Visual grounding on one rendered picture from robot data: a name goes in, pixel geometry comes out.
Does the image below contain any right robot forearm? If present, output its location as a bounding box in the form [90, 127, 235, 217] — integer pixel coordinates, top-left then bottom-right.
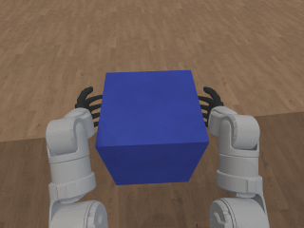
[208, 105, 270, 228]

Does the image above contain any right robot hand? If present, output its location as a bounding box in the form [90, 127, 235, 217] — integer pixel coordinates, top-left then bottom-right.
[198, 86, 224, 127]

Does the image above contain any robot left upper arm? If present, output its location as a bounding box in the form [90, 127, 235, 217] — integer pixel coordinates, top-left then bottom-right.
[49, 199, 108, 228]

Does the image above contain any left robot hand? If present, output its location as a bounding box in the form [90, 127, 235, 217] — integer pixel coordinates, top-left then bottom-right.
[75, 86, 103, 127]

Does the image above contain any robot right upper arm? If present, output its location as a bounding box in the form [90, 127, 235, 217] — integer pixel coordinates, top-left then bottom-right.
[209, 198, 270, 228]

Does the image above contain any left robot forearm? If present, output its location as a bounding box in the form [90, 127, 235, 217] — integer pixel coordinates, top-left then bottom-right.
[45, 107, 97, 228]

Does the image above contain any carton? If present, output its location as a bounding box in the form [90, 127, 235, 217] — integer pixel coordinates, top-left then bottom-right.
[95, 69, 210, 185]

